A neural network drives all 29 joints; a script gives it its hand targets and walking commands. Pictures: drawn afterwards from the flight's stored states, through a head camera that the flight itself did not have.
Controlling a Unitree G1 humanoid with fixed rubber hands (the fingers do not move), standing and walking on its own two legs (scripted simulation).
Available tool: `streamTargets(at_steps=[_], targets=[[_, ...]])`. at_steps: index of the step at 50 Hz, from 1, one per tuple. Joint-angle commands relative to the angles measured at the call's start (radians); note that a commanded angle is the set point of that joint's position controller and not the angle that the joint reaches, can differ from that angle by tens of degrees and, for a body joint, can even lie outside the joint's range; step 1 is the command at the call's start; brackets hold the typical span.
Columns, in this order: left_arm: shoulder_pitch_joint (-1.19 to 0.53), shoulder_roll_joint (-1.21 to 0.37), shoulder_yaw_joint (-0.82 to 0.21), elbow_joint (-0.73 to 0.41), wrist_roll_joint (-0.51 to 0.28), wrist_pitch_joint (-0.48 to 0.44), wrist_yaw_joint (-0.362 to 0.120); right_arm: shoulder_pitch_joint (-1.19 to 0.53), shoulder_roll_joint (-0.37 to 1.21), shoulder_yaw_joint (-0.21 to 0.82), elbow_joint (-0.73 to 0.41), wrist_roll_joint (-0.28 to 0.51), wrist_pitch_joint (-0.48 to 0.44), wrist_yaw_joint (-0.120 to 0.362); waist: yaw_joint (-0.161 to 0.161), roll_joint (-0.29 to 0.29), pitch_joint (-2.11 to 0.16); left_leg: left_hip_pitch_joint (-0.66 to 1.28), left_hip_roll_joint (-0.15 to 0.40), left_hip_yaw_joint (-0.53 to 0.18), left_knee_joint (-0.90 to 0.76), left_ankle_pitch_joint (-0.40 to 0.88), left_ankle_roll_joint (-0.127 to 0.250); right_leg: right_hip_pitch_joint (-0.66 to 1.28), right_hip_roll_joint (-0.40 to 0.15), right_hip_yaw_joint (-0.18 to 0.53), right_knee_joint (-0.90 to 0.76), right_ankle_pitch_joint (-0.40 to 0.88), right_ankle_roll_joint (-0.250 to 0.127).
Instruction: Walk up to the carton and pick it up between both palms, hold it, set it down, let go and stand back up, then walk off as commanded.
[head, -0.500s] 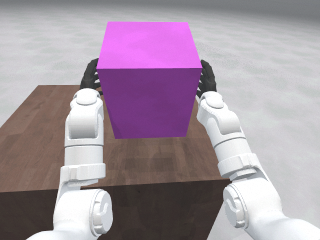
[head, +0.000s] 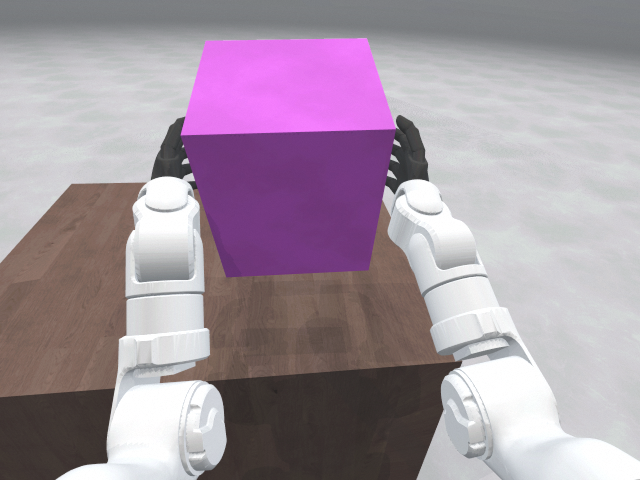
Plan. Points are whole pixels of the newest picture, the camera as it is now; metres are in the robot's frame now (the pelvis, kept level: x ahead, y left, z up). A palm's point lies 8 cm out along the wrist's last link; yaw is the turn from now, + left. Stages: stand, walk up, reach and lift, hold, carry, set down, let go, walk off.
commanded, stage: hold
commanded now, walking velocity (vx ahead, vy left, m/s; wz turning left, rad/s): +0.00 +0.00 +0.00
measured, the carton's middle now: (293, 163) +0.39 +0.00 +0.27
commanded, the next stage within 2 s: set down in 0.76 s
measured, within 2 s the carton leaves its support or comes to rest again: neither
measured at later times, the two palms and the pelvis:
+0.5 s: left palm (169, 190) +0.34 +0.14 +0.27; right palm (407, 187) +0.33 -0.14 +0.26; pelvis +0.00 +0.00 +0.00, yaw +0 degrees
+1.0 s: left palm (165, 174) +0.35 +0.14 +0.28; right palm (406, 164) +0.34 -0.13 +0.29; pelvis +0.00 +0.00 +0.00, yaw +0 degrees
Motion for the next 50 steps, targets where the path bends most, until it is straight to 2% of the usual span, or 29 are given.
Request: streamTargets(at_steps=[1, 2, 3, 6, 8, 10, 11, 12, 14, 16, 18, 19, 20, 21, 23, 24, 27, 31, 32, 34, 37, 38, 39, 41, 42, 43, 46, 48, 50], targets=[[-0.593, -0.509, -0.180, 0.244, 0.003, 0.072, -0.308, -0.817, 0.448, 0.247, 0.069, 0.057, 0.091, 0.206, 0.055, 0.036, 0.249, -0.074, -0.087, 0.060, -0.225, -0.053, 0.056, 0.012, 0.069, -0.049, -0.112, -0.177, -0.008], [-0.643, -0.491, -0.166, 0.212, 0.000, 0.059, -0.313, -0.827, 0.470, 0.247, 0.070, 0.056, 0.083, 0.217, 0.071, 0.023, 0.216, -0.091, -0.088, 0.069, -0.229, -0.066, 0.063, 0.029, 0.058, -0.051, -0.102, -0.179, -0.003], [-0.663, -0.500, -0.194, 0.148, -0.023, 0.046, -0.310, -0.872, 0.475, 0.269, -0.024, 0.074, 0.055, 0.223, 0.072, 0.023, 0.107, -0.074, -0.081, 0.067, -0.214, -0.004, 0.056, 0.065, 0.067, -0.050, -0.086, -0.121, -0.005], [-0.731, -0.567, -0.264, 0.016, -0.120, -0.036, -0.260, -0.923, 0.520, 0.295, -0.231, 0.091, -0.044, 0.218, 0.051, 0.007, -0.157, 0.002, -0.087, 0.053, -0.134, 0.219, 0.029, 0.113, 0.064, -0.072, -0.036, 0.093, 0.013], [-0.885, -0.631, -0.403, -0.165, -0.230, -0.106, -0.198, -1.014, 0.617, 0.373, -0.408, 0.119, -0.108, 0.218, 0.043, 0.011, -0.477, 0.101, -0.097, 0.034, -0.055, 0.390, 0.013, 0.143, 0.077, -0.079, -0.007, 0.232, 0.027], [-0.969, -0.683, -0.524, -0.236, -0.335, -0.162, -0.145, -1.071, 0.646, 0.383, -0.517, 0.116, -0.144, 0.211, 0.004, 0.017, -0.701, 0.187, -0.098, 0.013, -0.003, 0.469, -0.008, 0.105, 0.085, -0.079, -0.011, 0.284, 0.030], [-1.002, -0.710, -0.614, -0.336, -0.388, -0.192, -0.118, -1.068, 0.688, 0.421, -0.592, 0.119, -0.162, 0.204, -0.014, 0.044, -0.845, 0.247, -0.100, 0.008, 0.037, 0.573, -0.025, 0.114, 0.087, -0.076, 0.004, 0.388, 0.031], [-0.971, -0.720, -0.677, -0.387, -0.413, -0.203, -0.092, -1.042, 0.693, 0.453, -0.625, 0.141, -0.166, 0.191, -0.024, 0.073, -0.898, 0.297, -0.101, -0.003, 0.072, 0.673, -0.045, 0.115, 0.098, -0.077, 0.012, 0.467, 0.035], [-0.835, -0.689, -0.674, -0.376, -0.397, -0.195, -0.071, -0.894, 0.675, 0.466, -0.598, 0.152, -0.138, 0.162, -0.032, 0.079, -0.834, 0.315, -0.101, -0.016, 0.099, 0.766, -0.064, 0.135, 0.110, -0.074, 0.006, 0.568, 0.034], [-0.685, -0.608, -0.536, -0.241, -0.270, -0.131, -0.102, -0.749, 0.619, 0.423, -0.444, 0.142, -0.076, 0.141, -0.017, 0.070, -0.561, 0.223, -0.113, 0.001, 0.051, 0.614, -0.045, 0.156, 0.094, -0.063, -0.019, 0.521, 0.038], [-0.569, -0.530, -0.368, -0.093, -0.131, -0.052, -0.158, -0.638, 0.531, 0.334, -0.217, 0.105, -0.009, 0.144, -0.016, 0.051, -0.194, 0.103, -0.108, 0.017, -0.039, 0.391, -0.017, 0.129, 0.076, -0.065, -0.050, 0.328, 0.033], [-0.537, -0.497, -0.290, -0.019, -0.067, -0.015, -0.186, -0.618, 0.494, 0.306, -0.099, 0.089, 0.020, 0.154, 0.008, 0.071, -0.022, 0.061, -0.106, 0.025, -0.089, 0.300, -0.003, 0.105, 0.067, -0.068, -0.068, 0.221, 0.027], [-0.497, -0.505, -0.274, -0.010, -0.045, 0.016, -0.215, -0.594, 0.483, 0.297, -0.070, 0.086, 0.046, 0.160, 0.021, 0.068, 0.040, 0.046, -0.102, 0.035, -0.107, 0.263, 0.006, 0.107, 0.072, -0.064, -0.068, 0.200, 0.015], [-0.514, -0.493, -0.222, 0.087, -0.015, 0.043, -0.243, -0.658, 0.459, 0.280, 0.015, 0.076, 0.074, 0.177, 0.058, 0.069, 0.179, -0.006, -0.098, 0.036, -0.158, 0.148, 0.022, 0.065, 0.073, -0.053, -0.091, 0.042, 0.001], [-0.566, -0.517, -0.214, 0.152, -0.003, 0.068, -0.301, -0.753, 0.453, 0.248, 0.067, 0.062, 0.096, 0.195, 0.045, 0.064, 0.243, -0.038, -0.090, 0.049, -0.202, 0.036, 0.036, 0.033, 0.074, -0.057, -0.104, -0.093, -0.017], [-0.599, -0.499, -0.183, 0.158, 0.006, 0.070, -0.313, -0.806, 0.457, 0.264, 0.042, 0.073, 0.087, 0.204, 0.064, 0.050, 0.228, -0.049, -0.087, 0.061, -0.213, 0.013, 0.046, 0.042, 0.067, -0.056, -0.101, -0.121, -0.015], [-0.673, -0.510, -0.204, 0.107, -0.040, 0.035, -0.309, -0.862, 0.467, 0.274, -0.085, 0.077, 0.032, 0.221, 0.057, 0.022, 0.073, -0.069, -0.074, 0.064, -0.204, 0.044, 0.045, 0.091, 0.064, -0.057, -0.072, -0.075, -0.002], [-0.856, -0.615, -0.382, -0.124, -0.214, -0.094, -0.214, -0.986, 0.595, 0.346, -0.379, 0.101, -0.103, 0.220, 0.039, -0.003, -0.392, 0.068, -0.093, 0.034, -0.080, 0.321, 0.020, 0.123, 0.075, -0.080, -0.016, 0.159, 0.019], [-0.938, -0.658, -0.492, -0.223, -0.290, -0.128, -0.186, -1.027, 0.616, 0.359, -0.472, 0.104, -0.130, 0.218, 0.006, 0.034, -0.554, 0.126, -0.093, 0.024, -0.042, 0.389, -0.004, 0.106, 0.082, -0.087, -0.008, 0.212, 0.017], [-1.015, -0.687, -0.576, -0.319, -0.344, -0.173, -0.126, -1.067, 0.665, 0.387, -0.534, 0.109, -0.159, 0.215, -0.002, 0.049, -0.726, 0.216, -0.089, 0.006, 0.006, 0.506, -0.019, 0.085, 0.084, -0.087, -0.009, 0.285, 0.025], [-0.874, -0.685, -0.657, -0.341, -0.382, -0.196, -0.079, -0.949, 0.685, 0.461, -0.594, 0.128, -0.162, 0.178, -0.023, 0.073, -0.850, 0.299, -0.104, -0.001, 0.077, 0.668, -0.044, 0.122, 0.094, -0.080, 0.007, 0.494, 0.036], [-0.796, -0.652, -0.623, -0.316, -0.345, -0.180, -0.084, -0.883, 0.673, 0.467, -0.555, 0.140, -0.140, 0.160, -0.026, 0.059, -0.806, 0.294, -0.115, 0.004, 0.079, 0.670, -0.042, 0.165, 0.092, -0.073, 0.000, 0.552, 0.044], [-0.821, -0.649, -0.641, -0.395, -0.333, -0.158, -0.075, -0.863, 0.664, 0.494, -0.473, 0.152, -0.098, 0.163, 0.034, 0.007, -0.734, 0.264, -0.111, 0.035, 0.061, 0.595, 0.004, 0.211, 0.097, -0.097, 0.013, 0.503, 0.034], [-0.681, -0.588, -0.407, -0.016, -0.165, -0.089, -0.136, -0.803, 0.554, 0.320, -0.206, 0.055, -0.063, 0.160, 0.016, 0.039, -0.255, 0.146, -0.109, 0.052, -0.040, 0.359, 0.013, 0.096, 0.076, -0.110, -0.064, 0.252, 0.032], [-0.642, -0.530, -0.276, 0.107, -0.085, -0.047, -0.172, -0.809, 0.524, 0.250, -0.124, 0.016, -0.044, 0.164, 0.037, 0.009, -0.116, 0.095, -0.102, 0.060, -0.084, 0.241, 0.031, 0.070, 0.069, -0.106, -0.092, 0.140, 0.032], [-0.677, -0.467, -0.193, 0.158, -0.034, -0.031, -0.210, -0.814, 0.494, 0.177, -0.023, -0.030, -0.028, 0.174, 0.036, 0.027, -0.014, 0.048, -0.097, 0.066, -0.115, 0.132, 0.037, 0.040, 0.053, -0.108, -0.100, 0.051, 0.031], [-0.713, -0.421, -0.044, 0.302, 0.047, -0.007, -0.315, -0.831, 0.479, 0.083, 0.056, -0.110, -0.010, 0.213, 0.061, -0.031, 0.165, -0.087, -0.090, 0.078, -0.169, -0.100, 0.085, 0.005, 0.028, -0.080, -0.123, -0.168, 0.028], [-0.695, -0.431, -0.070, 0.284, 0.051, -0.025, -0.362, -0.784, 0.481, 0.064, 0.069, -0.140, -0.033, 0.228, 0.044, -0.018, 0.165, -0.063, -0.078, 0.091, -0.173, -0.068, 0.075, 0.018, 0.020, -0.084, -0.116, -0.148, 0.024], [-0.710, -0.431, -0.073, 0.236, 0.050, -0.070, -0.371, -0.721, 0.491, 0.062, 0.095, -0.143, -0.078, 0.241, 0.058, -0.012, 0.105, -0.045, -0.073, 0.094, -0.178, -0.017, 0.060, 0.067, 0.028, -0.097, -0.096, -0.091, 0.023]])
